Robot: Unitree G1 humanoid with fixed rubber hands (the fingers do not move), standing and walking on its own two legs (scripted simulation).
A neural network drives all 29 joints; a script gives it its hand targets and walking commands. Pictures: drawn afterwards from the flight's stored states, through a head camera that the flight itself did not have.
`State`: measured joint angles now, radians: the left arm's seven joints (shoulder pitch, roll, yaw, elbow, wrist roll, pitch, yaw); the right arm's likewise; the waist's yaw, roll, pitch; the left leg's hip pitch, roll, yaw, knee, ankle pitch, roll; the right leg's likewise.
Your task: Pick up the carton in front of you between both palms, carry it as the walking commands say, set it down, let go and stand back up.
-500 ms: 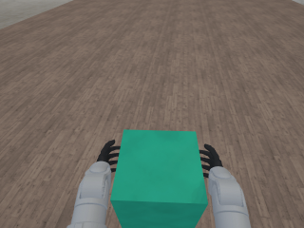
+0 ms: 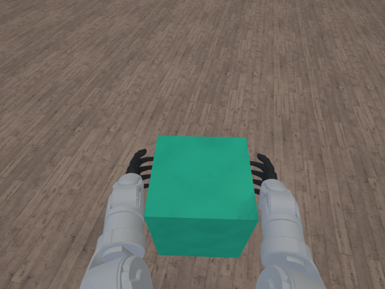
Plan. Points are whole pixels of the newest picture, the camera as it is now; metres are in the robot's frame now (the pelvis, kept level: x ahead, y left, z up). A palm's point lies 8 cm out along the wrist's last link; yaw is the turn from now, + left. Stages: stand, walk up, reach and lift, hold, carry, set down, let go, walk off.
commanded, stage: set down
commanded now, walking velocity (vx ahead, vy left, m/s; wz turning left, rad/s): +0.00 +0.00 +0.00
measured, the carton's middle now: (200, 199) +0.35 +0.01 -0.06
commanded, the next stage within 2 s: none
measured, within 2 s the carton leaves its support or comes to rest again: neither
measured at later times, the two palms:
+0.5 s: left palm (147, 205) +0.39 +0.16 -0.18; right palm (245, 208) +0.40 -0.13 -0.19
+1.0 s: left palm (155, 221) +0.41 +0.16 -0.35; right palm (238, 222) +0.43 -0.14 -0.36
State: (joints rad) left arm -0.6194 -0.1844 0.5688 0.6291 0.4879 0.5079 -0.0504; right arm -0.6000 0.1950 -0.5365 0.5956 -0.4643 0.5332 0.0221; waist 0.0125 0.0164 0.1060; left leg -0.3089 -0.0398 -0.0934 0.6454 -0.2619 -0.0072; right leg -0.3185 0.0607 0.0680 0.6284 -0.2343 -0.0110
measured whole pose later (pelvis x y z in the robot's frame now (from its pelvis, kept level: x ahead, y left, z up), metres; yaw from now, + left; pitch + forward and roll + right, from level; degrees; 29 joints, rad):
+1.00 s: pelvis -0.04 +0.00 -0.25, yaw +1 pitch +45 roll +1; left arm -0.86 -0.03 0.38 0.67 0.11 0.16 0.10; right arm -0.90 -0.03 -0.33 0.74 -0.10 0.15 -0.08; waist 0.02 0.00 -0.14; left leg -1.97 -0.13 -0.07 1.71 -0.52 -0.05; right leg -1.99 0.13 0.08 1.70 -0.50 0.04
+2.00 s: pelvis -0.05 +0.00 -0.38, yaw +1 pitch +40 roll +1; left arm -1.15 0.09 0.36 0.90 0.03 0.14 0.15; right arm -1.21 -0.18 -0.25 1.01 -0.02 0.13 -0.12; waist 0.01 0.00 0.16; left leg -2.26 -0.16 -0.04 2.16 -0.60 -0.07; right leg -2.28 0.13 0.05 2.16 -0.57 0.05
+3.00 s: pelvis -0.05 +0.00 -0.39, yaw +2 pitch +37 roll +1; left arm -1.19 0.31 0.09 0.98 -0.26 0.00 0.11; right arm -1.24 -0.38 -0.04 1.03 0.25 -0.01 -0.09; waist 0.01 0.01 0.31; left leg -2.26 -0.08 0.00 2.21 -0.59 -0.03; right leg -2.28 0.06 0.01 2.21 -0.57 0.01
